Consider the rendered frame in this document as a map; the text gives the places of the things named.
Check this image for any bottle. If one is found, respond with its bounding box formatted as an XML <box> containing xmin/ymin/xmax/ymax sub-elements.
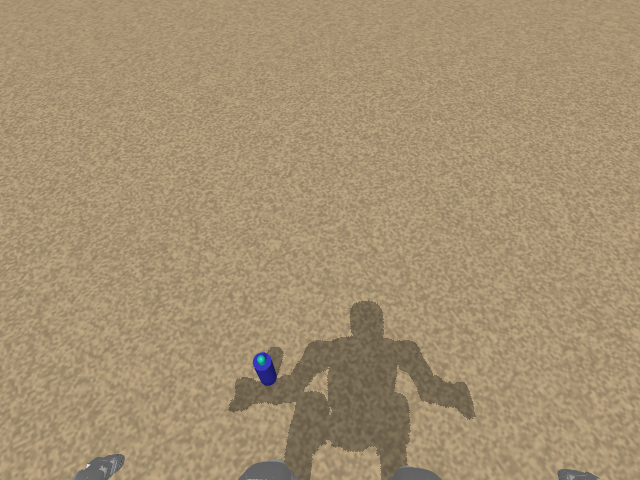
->
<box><xmin>253</xmin><ymin>352</ymin><xmax>277</xmax><ymax>386</ymax></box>

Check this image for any left robot hand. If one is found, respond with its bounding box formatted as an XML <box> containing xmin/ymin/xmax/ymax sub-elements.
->
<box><xmin>72</xmin><ymin>454</ymin><xmax>125</xmax><ymax>480</ymax></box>

